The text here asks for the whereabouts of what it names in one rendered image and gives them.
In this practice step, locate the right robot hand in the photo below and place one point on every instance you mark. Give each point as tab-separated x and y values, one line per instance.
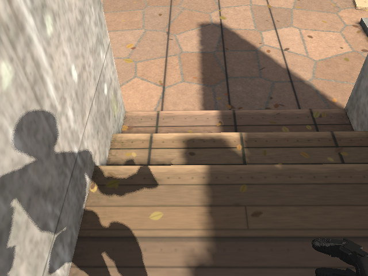
347	251

